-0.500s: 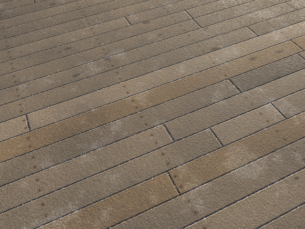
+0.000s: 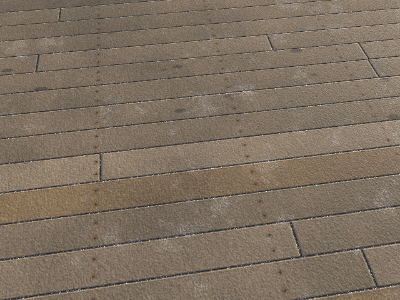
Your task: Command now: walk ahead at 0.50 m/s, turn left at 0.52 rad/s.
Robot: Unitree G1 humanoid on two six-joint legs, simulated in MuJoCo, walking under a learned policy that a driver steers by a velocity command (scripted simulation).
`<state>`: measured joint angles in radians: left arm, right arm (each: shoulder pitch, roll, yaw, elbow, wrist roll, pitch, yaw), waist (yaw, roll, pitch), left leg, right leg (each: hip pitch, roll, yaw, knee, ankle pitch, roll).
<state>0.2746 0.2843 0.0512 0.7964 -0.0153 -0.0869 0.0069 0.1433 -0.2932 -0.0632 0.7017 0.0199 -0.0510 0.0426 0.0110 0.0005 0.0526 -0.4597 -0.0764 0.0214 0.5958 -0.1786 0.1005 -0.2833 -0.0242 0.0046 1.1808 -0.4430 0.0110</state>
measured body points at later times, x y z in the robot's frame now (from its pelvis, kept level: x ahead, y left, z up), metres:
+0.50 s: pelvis +0.29 -0.03 +0.01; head +0.31 -0.03 +0.46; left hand +0.39 +0.27 -0.07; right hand +0.44 -0.28 -0.11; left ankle +0.14 +0.06 -0.64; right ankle +0.38 -0.12 -0.72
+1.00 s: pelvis +0.51 +0.12 +0.00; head +0.54 +0.16 +0.45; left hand +0.40 +0.40 -0.13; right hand +0.82 +0.02 -0.08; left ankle +0.54 +0.23 -0.72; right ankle +0.46 -0.09 -0.63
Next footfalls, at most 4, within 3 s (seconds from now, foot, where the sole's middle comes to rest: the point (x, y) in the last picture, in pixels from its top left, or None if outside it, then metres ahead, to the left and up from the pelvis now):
0.38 right None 0.42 -0.11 -0.76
0.90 left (134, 257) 0.57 0.25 -0.76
1.42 right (167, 196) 0.80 0.16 -0.76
1.84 left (103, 214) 0.73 0.38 -0.76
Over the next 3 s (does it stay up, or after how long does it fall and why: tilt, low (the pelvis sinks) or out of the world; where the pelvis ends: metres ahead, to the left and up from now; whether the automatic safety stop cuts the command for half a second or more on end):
stays up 0.70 0.25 0.02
